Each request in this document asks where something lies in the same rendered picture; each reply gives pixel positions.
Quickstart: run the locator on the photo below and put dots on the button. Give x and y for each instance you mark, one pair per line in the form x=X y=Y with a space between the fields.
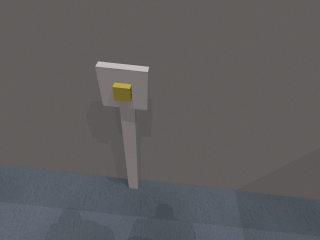
x=122 y=92

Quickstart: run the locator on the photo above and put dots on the panel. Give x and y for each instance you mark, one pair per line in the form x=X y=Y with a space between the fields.
x=138 y=77

